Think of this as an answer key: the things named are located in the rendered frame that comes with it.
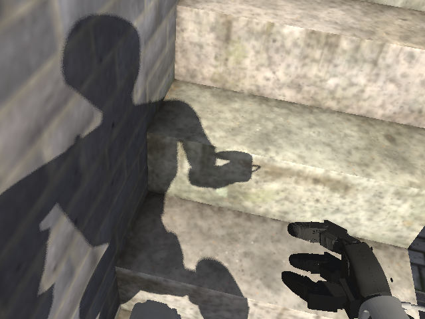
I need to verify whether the right robot hand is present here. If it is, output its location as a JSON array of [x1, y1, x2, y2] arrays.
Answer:
[[282, 220, 393, 319]]

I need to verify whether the left robot thigh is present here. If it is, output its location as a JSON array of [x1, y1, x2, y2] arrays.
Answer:
[[133, 300, 181, 319]]

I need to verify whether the right robot forearm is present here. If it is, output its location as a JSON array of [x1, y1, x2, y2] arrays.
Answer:
[[358, 295, 414, 319]]

